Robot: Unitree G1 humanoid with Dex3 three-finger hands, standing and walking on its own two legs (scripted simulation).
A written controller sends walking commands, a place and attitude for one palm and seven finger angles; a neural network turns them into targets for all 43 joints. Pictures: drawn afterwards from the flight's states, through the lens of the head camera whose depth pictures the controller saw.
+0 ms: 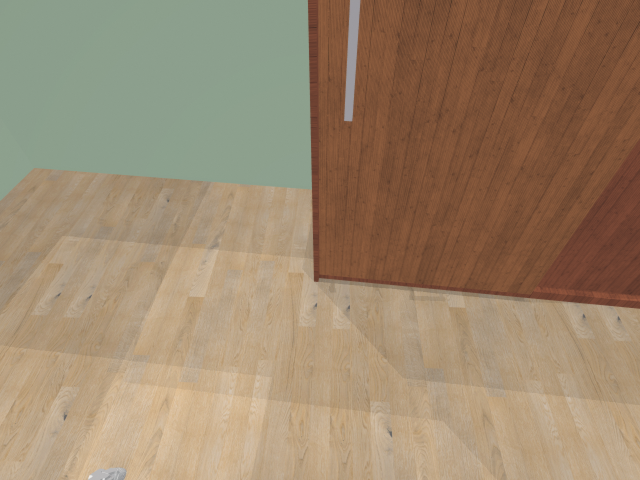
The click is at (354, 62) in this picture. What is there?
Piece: wardrobe's sliding door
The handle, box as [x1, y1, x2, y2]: [344, 0, 359, 120]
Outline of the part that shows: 359,0 350,0 344,120 351,120 352,118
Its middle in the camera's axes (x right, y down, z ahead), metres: +0.07 -0.41 +0.84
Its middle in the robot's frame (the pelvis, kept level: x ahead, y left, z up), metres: +0.92 -0.02 +0.14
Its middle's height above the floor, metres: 0.91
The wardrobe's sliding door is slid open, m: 0.00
